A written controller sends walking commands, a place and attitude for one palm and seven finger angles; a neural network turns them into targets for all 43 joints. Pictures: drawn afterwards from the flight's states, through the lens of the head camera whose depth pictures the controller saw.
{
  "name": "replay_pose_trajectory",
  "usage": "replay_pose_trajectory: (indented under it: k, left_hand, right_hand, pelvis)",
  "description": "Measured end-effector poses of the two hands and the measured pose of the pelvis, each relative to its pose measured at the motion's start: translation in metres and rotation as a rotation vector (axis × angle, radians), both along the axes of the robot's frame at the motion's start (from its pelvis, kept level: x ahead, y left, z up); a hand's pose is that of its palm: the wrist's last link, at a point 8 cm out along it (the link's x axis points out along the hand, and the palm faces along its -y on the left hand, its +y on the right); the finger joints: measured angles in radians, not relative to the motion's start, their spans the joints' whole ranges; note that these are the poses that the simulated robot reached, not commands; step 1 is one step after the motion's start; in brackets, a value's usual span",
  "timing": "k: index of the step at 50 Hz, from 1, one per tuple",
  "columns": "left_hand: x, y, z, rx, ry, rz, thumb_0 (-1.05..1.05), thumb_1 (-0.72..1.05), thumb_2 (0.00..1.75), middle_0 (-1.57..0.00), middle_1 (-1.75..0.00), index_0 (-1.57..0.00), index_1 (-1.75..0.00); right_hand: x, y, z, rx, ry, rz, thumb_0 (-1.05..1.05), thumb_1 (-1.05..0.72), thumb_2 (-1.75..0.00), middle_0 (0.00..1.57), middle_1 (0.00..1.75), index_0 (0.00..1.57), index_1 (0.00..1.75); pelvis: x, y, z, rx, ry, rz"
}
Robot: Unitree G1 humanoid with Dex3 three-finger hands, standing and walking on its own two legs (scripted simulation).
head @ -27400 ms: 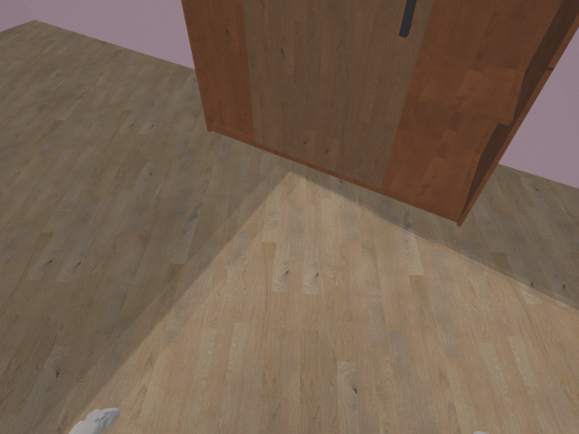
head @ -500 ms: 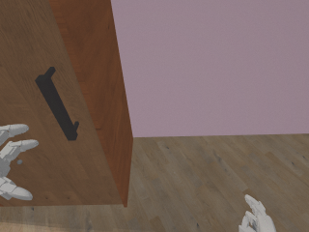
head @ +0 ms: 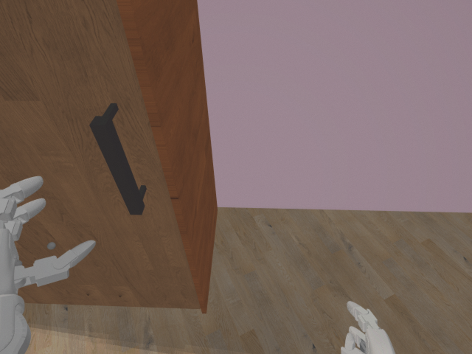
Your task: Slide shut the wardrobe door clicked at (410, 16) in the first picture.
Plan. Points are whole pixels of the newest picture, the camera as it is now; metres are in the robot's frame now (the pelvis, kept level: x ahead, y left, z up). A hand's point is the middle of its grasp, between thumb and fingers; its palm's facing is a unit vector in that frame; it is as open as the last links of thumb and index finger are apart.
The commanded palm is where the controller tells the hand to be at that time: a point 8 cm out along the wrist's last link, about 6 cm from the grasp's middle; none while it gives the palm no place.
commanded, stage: draw the hand back to the body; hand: left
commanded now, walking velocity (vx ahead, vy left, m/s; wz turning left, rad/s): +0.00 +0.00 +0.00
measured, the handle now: (125, 163) +0.40 +0.27 +0.11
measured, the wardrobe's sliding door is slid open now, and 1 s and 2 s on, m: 0.00 0.00 0.00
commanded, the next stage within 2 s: step back with the hand held close in 0.66 s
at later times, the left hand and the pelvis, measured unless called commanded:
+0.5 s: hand (75, 248) +0.20 +0.25 +0.15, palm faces +0.48 -0.79 -0.37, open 7.6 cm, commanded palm +0.15 +0.28 +0.17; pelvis +0.01 -0.02 +0.00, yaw +0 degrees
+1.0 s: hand (100, 249) +0.21 +0.22 +0.13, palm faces +0.38 -0.81 -0.44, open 7.4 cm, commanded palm +0.14 +0.27 +0.17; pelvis +0.00 -0.03 -0.01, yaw -2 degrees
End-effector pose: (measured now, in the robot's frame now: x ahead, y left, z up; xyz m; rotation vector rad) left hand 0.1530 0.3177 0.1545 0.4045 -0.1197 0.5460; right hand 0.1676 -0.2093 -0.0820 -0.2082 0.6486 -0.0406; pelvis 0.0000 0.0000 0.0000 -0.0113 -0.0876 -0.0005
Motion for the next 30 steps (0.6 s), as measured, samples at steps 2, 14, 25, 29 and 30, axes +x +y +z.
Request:
replay_pose_trajectory:
  k: [2, 14, 25, 29, 30]
  left_hand:
    - [0.005, -0.002, 0.000, -0.002, 0.003, -0.015, 0.00, 0.15, 0.54, -0.23, -0.73, -0.23, -0.74]
    - [0.008, -0.024, 0.015, 0.040, -0.001, -0.087, 0.01, 0.59, 0.75, -0.22, -0.48, -0.22, -0.49]
    - [-0.001, -0.036, 0.007, 0.020, 0.033, -0.046, 0.01, 0.85, 0.88, -0.21, -0.33, -0.21, -0.33]
    - [-0.001, -0.045, 0.006, 0.014, 0.034, -0.050, 0.02, 0.87, 0.89, -0.21, -0.31, -0.21, -0.32]
    - [-0.001, -0.048, 0.006, 0.014, 0.034, -0.052, 0.02, 0.88, 0.89, -0.21, -0.31, -0.21, -0.32]
  right_hand:
    - [0.003, 0.002, 0.001, 0.006, 0.001, -0.003, 0.01, -0.90, -0.90, 0.21, 0.30, 0.21, 0.30]
    - [0.013, -0.017, 0.007, -0.014, -0.001, -0.024, 0.01, -0.90, -0.90, 0.20, 0.30, 0.21, 0.30]
    - [0.008, -0.038, 0.000, -0.015, 0.030, -0.048, 0.01, -0.90, -0.90, 0.20, 0.30, 0.20, 0.30]
    - [0.006, -0.044, -0.002, -0.014, 0.031, -0.052, 0.01, -0.90, -0.90, 0.20, 0.30, 0.20, 0.30]
    - [0.006, -0.045, -0.002, -0.013, 0.030, -0.054, 0.01, -0.90, -0.90, 0.20, 0.30, 0.20, 0.30]
  pelvis:
    - [0.003, 0.001, 0.001, 0.001, -0.001, -0.003]
    - [0.013, -0.004, 0.001, 0.001, 0.000, -0.007]
    - [0.009, -0.021, 0.001, 0.005, -0.003, -0.004]
    - [0.008, -0.027, 0.001, 0.006, -0.008, -0.002]
    - [0.008, -0.028, 0.001, 0.007, -0.009, -0.002]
